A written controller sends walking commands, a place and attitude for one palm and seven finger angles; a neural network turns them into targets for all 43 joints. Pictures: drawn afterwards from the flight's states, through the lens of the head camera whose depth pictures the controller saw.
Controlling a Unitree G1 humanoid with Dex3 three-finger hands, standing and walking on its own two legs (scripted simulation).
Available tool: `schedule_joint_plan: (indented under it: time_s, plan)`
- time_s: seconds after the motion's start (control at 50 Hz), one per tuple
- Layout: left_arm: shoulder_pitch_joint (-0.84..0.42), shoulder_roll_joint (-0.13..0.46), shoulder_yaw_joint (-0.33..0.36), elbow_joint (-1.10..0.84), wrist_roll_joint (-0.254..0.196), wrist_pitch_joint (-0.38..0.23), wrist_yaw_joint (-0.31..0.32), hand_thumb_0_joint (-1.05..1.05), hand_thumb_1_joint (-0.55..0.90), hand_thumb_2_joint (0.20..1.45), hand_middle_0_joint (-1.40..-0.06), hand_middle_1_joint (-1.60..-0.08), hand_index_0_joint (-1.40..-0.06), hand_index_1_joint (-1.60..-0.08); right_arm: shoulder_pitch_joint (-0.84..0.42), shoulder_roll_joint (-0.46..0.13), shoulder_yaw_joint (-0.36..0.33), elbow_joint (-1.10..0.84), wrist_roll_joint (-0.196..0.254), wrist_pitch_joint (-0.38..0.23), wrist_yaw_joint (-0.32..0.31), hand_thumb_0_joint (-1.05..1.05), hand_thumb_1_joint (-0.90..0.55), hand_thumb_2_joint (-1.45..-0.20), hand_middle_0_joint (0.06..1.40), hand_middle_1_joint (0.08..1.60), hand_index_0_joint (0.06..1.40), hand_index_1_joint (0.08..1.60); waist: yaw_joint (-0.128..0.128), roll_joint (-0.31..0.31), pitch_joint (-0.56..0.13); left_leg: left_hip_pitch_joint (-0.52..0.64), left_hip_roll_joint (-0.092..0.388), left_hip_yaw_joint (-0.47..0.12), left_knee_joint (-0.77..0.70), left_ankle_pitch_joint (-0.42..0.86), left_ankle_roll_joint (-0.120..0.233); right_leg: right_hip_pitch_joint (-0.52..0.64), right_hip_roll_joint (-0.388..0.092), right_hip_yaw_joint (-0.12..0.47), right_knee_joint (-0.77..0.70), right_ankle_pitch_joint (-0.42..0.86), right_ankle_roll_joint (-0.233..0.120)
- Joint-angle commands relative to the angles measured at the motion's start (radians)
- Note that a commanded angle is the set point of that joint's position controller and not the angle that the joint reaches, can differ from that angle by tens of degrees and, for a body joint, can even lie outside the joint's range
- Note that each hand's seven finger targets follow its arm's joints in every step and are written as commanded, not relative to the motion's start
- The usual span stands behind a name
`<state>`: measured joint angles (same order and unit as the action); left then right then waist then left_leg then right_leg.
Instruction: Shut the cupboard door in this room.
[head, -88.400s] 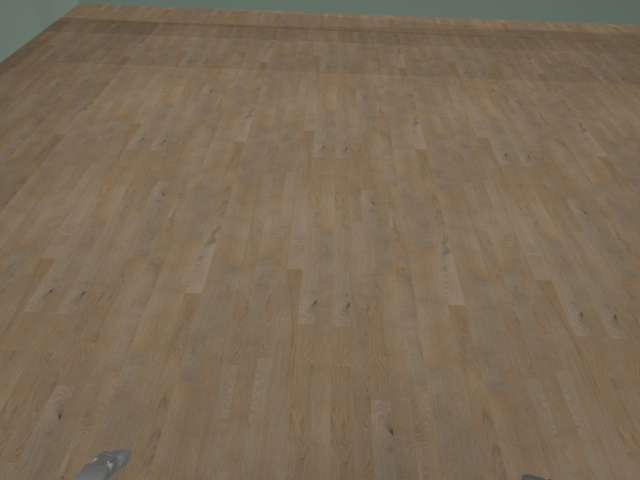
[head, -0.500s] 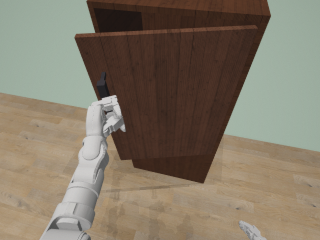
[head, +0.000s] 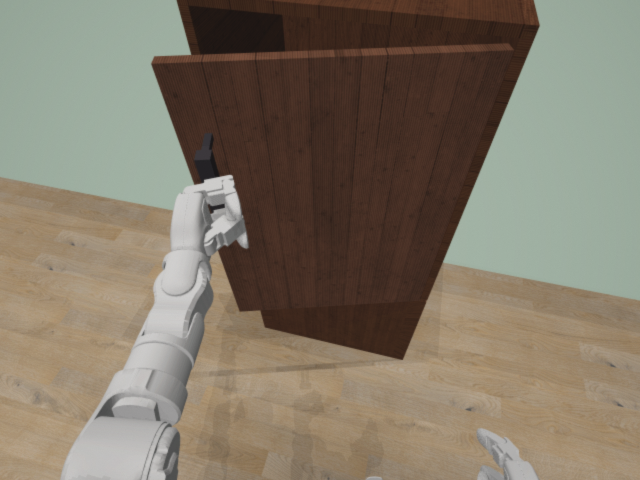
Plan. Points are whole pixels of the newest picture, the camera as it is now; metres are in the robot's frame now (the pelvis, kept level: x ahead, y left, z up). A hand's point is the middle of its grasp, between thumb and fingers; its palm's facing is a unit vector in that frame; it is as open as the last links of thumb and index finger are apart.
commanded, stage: push the door shut along its arc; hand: left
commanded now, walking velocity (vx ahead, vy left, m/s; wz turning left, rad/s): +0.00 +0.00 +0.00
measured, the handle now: (217, 186) +0.49 +0.15 +0.09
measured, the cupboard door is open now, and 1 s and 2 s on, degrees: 18 4 0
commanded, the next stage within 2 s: pull the fist back off the door in 1.58 s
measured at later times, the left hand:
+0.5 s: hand (256, 186) +0.48 +0.10 +0.10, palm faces -0.13 -0.99 -0.04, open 3.1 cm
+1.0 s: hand (281, 154) +0.55 +0.06 +0.10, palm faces -0.24 -0.97 -0.01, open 3.1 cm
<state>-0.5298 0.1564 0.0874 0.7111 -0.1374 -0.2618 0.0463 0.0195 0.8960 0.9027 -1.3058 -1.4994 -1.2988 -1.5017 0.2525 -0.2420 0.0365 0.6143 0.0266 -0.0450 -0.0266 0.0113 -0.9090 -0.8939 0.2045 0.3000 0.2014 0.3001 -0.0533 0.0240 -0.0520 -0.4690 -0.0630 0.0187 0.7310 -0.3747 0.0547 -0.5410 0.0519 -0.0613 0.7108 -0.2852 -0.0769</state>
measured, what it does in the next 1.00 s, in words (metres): stands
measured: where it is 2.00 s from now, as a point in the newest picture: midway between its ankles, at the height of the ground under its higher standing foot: outside the picture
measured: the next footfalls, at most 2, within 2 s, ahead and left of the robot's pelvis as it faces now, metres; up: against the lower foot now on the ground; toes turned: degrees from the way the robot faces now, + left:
none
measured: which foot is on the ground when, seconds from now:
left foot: down 0.00-1.00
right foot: down 0.00-1.00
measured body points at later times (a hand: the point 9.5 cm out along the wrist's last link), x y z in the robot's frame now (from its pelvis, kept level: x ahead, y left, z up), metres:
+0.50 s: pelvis +0.00 +0.01 -0.01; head +0.08 +0.00 +0.43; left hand +0.48 +0.15 +0.10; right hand +0.03 -0.25 -0.14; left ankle +0.00 +0.09 -0.71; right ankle +0.04 -0.07 -0.71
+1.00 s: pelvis +0.02 +0.01 -0.02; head +0.13 +0.01 +0.41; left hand +0.56 +0.12 +0.10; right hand -0.02 -0.25 -0.13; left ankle +0.00 +0.09 -0.71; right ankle +0.04 -0.07 -0.71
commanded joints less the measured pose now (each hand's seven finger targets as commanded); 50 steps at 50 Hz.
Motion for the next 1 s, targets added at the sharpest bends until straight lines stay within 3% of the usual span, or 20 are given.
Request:
schedule_joint_plan:
  time_s: [0.0, 0.04, 0.08, 0.1, 0.14, 0.24, 0.36, 0.42, 0.44, 0.48, 0.54, 0.56, 0.58, 0.62, 0.68, 0.7, 0.74, 0.8, 0.94, 0.98]
  plan:
    - [-0.513, 0.159, 0.043, -0.132, 0.001, -0.112, -0.037, 0.000, 0.900, 0.900, -1.300, -1.500, -1.300, -1.500, 0.020, -0.123, -0.050, -0.088, 0.004, -0.037, -0.002, 0.000, -0.900, -0.900, 0.200, 0.300, 0.200, 0.300, -0.026, -0.050, -0.292, -0.022, 0.032, -0.048, -0.090, 0.117, -0.021, 0.214, -0.058, 0.108, -0.088, 0.147, 0.050]
    - [-0.554, 0.161, 0.039, -0.068, 0.001, -0.118, -0.059, 0.000, 0.900, 0.900, -1.300, -1.500, -1.300, -1.500, 0.038, -0.128, -0.053, -0.077, 0.003, -0.036, 0.002, 0.000, -0.900, -0.900, 0.200, 0.300, 0.200, 0.300, -0.038, -0.039, -0.297, -0.035, 0.029, -0.049, -0.079, 0.112, -0.021, 0.195, -0.058, 0.108, -0.081, 0.147, 0.050]
    - [-0.552, 0.190, 0.064, -0.018, 0.000, -0.119, -0.081, 0.000, 0.900, 0.900, -1.300, -1.500, -1.300, -1.500, 0.062, -0.138, -0.061, -0.075, 0.004, -0.032, 0.005, 0.000, -0.900, -0.900, 0.200, 0.300, 0.200, 0.300, -0.028, -0.043, -0.333, -0.040, 0.027, -0.049, -0.073, 0.134, -0.021, 0.212, -0.055, 0.107, -0.071, 0.170, 0.048]
    - [-0.565, 0.174, 0.052, -0.023, -0.006, -0.121, -0.092, 0.000, 0.900, 0.900, -1.300, -1.500, -1.300, -1.500, 0.068, -0.137, -0.060, -0.077, 0.006, -0.031, 0.008, 0.000, -0.900, -0.900, 0.200, 0.300, 0.200, 0.300, -0.033, -0.041, -0.348, -0.035, 0.028, -0.049, -0.072, 0.154, -0.021, 0.215, -0.057, 0.106, -0.065, 0.199, 0.048]
    - [-0.625, 0.152, 0.031, 0.012, -0.013, -0.123, -0.112, 0.000, 0.900, 0.900, -1.300, -1.500, -1.300, -1.500, 0.085, -0.139, -0.063, -0.068, 0.008, -0.032, 0.009, 0.000, -0.900, -0.900, 0.200, 0.300, 0.200, 0.300, -0.051, -0.052, -0.353, -0.025, 0.029, -0.054, -0.065, 0.161, -0.021, 0.186, -0.051, 0.096, -0.058, 0.207, 0.048]
    - [-0.775, 0.168, 0.030, 0.092, -0.021, -0.147, -0.138, 0.000, 0.900, 0.900, -1.300, -1.500, -1.300, -1.500, 0.125, -0.154, -0.067, -0.044, 0.008, -0.034, 0.009, 0.000, -0.900, -0.900, 0.200, 0.300, 0.200, 0.300, -0.087, -0.081, -0.347, -0.049, 0.030, -0.070, -0.057, 0.119, -0.018, 0.133, -0.045, 0.091, -0.052, 0.152, 0.050]
    - [-0.898, 0.184, 0.024, 0.186, -0.003, -0.179, -0.155, 0.000, 0.900, 0.900, -1.300, -1.500, -1.300, -1.500, 0.173, -0.169, -0.071, -0.013, -0.001, -0.045, 0.019, 0.000, -0.900, -0.900, 0.200, 0.300, 0.200, 0.300, -0.116, -0.002, -0.389, -0.027, 0.032, -0.090, -0.029, 0.119, -0.023, 0.040, -0.039, 0.085, -0.022, 0.122, 0.043]
    - [-0.935, 0.236, 0.065, 0.247, -0.002, -0.180, -0.161, 0.000, 0.900, 0.900, -1.300, -1.500, -1.300, -1.500, 0.203, -0.184, -0.073, 0.001, -0.006, -0.043, 0.020, 0.000, -0.900, -0.900, 0.200, 0.300, 0.200, 0.300, -0.132, -0.040, -0.408, -0.045, 0.037, -0.100, -0.017, 0.129, -0.022, 0.029, -0.035, 0.080, -0.008, 0.129, 0.045]
    - [-0.955, 0.226, 0.058, 0.248, -0.005, -0.181, -0.166, 0.000, 0.900, 0.900, -1.300, -1.500, -1.300, -1.500, 0.208, -0.182, -0.072, -0.002, -0.007, -0.045, 0.023, 0.000, -0.900, -0.900, 0.200, 0.300, 0.200, 0.300, -0.132, -0.029, -0.411, -0.053, 0.034, -0.097, -0.017, 0.129, -0.021, 0.033, -0.034, 0.083, -0.008, 0.133, 0.045]
    - [-0.954, 0.275, 0.101, 0.269, -0.003, -0.183, -0.169, 0.000, 0.900, 0.900, -1.300, -1.500, -1.300, -1.500, 0.228, -0.192, -0.076, -0.002, -0.010, -0.043, 0.022, 0.000, -0.900, -0.900, 0.200, 0.300, 0.200, 0.300, -0.127, -0.041, -0.442, -0.060, 0.034, -0.098, -0.008, 0.151, -0.019, 0.051, -0.031, 0.083, 0.004, 0.158, 0.044]
    - [-0.987, 0.301, 0.112, 0.308, 0.010, -0.180, -0.178, 0.000, 0.900, 0.900, -1.300, -1.500, -1.300, -1.500, 0.247, -0.194, -0.072, -0.001, -0.014, -0.039, 0.028, 0.000, -0.900, -0.900, 0.200, 0.300, 0.200, 0.300, -0.139, -0.020, -0.433, -0.092, 0.034, -0.093, 0.004, 0.156, -0.018, 0.041, -0.030, 0.088, 0.012, 0.171, 0.046]
    - [-0.996, 0.335, 0.137, 0.317, 0.018, -0.180, -0.176, 0.000, 0.900, 0.900, -1.300, -1.500, -1.300, -1.500, 0.258, -0.198, -0.072, 0.000, -0.016, -0.036, 0.029, 0.000, -0.900, -0.900, 0.200, 0.300, 0.200, 0.300, -0.140, -0.021, -0.438, -0.098, 0.036, -0.097, 0.007, 0.161, -0.019, 0.039, -0.031, 0.086, 0.019, 0.173, 0.044]
    - [-1.005, 0.343, 0.140, 0.311, 0.023, -0.185, -0.175, 0.000, 0.900, 0.900, -1.300, -1.500, -1.300, -1.500, 0.264, -0.200, -0.074, -0.003, -0.018, -0.033, 0.030, 0.000, -0.900, -0.900, 0.200, 0.300, 0.200, 0.300, -0.139, 0.018, -0.451, -0.080, 0.036, -0.097, 0.013, 0.188, -0.019, 0.026, -0.029, 0.086, 0.026, 0.188, 0.043]
    - [-1.027, 0.336, 0.128, 0.310, 0.033, -0.191, -0.182, 0.000, 0.900, 0.900, -1.300, -1.500, -1.300, -1.500, 0.274, -0.199, -0.074, -0.005, -0.021, -0.031, 0.035, 0.000, -0.900, -0.900, 0.200, 0.300, 0.200, 0.300, -0.147, 0.029, -0.471, -0.066, 0.039, -0.101, 0.026, 0.210, -0.022, 0.007, -0.028, 0.084, 0.034, 0.200, 0.043]
    - [-1.032, 0.387, 0.169, 0.332, 0.034, -0.189, -0.192, 0.000, 0.900, 0.900, -1.300, -1.500, -1.300, -1.500, 0.302, -0.209, -0.078, -0.007, -0.024, -0.022, 0.035, 0.000, -0.900, -0.900, 0.200, 0.300, 0.200, 0.300, -0.154, -0.006, -0.486, -0.083, 0.040, -0.103, 0.038, 0.229, -0.017, 0.025, -0.023, 0.083, 0.042, 0.224, 0.044]
    - [-1.044, 0.337, 0.121, 0.331, 0.036, -0.186, -0.203, 0.000, 0.900, 0.900, -1.300, -1.500, -1.300, -1.500, 0.299, -0.204, -0.076, -0.010, -0.022, -0.021, 0.039, 0.000, -0.900, -0.900, 0.200, 0.300, 0.200, 0.300, -0.165, 0.027, -0.487, -0.064, 0.043, -0.102, 0.037, 0.237, -0.021, 0.001, -0.024, 0.082, 0.040, 0.225, 0.045]
    - [-1.078, 0.327, 0.111, 0.322, 0.036, -0.184, -0.215, 0.000, 0.900, 0.900, -1.300, -1.500, -1.300, -1.500, 0.311, -0.208, -0.080, -0.004, -0.026, -0.017, 0.041, 0.000, -0.900, -0.900, 0.200, 0.300, 0.200, 0.300, -0.176, 0.042, -0.493, -0.036, 0.049, -0.111, 0.047, 0.259, -0.026, -0.035, -0.021, 0.075, 0.045, 0.225, 0.045]
    - [-1.076, 0.374, 0.159, 0.329, 0.027, -0.172, -0.222, 0.000, 0.900, 0.900, -1.300, -1.500, -1.300, -1.500, 0.333, -0.215, -0.084, -0.002, -0.028, -0.010, 0.041, 0.000, -0.900, -0.900, 0.200, 0.300, 0.200, 0.300, -0.168, 0.035, -0.539, -0.019, 0.050, -0.111, 0.059, 0.314, -0.024, -0.014, -0.018, 0.075, 0.051, 0.267, 0.045]
    - [-1.092, 0.443, 0.195, 0.389, 0.051, -0.136, -0.238, 0.000, 0.900, 0.900, -1.300, -1.500, -1.300, -1.500, 0.365, -0.217, -0.077, -0.004, -0.030, 0.012, 0.041, 0.000, -0.900, -0.900, 0.200, 0.300, 0.200, 0.300, -0.187, 0.004, -0.487, -0.122, 0.045, -0.088, 0.074, 0.301, -0.012, 0.024, -0.018, 0.090, 0.048, 0.316, 0.050]
    - [-1.115, 0.417, 0.169, 0.389, 0.051, -0.134, -0.247, 0.000, 0.900, 0.900, -1.300, -1.500, -1.300, -1.500, 0.370, -0.216, -0.077, -0.010, -0.029, 0.014, 0.041, 0.000, -0.900, -0.900, 0.200, 0.300, 0.200, 0.300, -0.196, 0.036, -0.486, -0.105, 0.043, -0.091, 0.077, 0.314, -0.012, 0.001, -0.016, 0.084, 0.052, 0.317, 0.048]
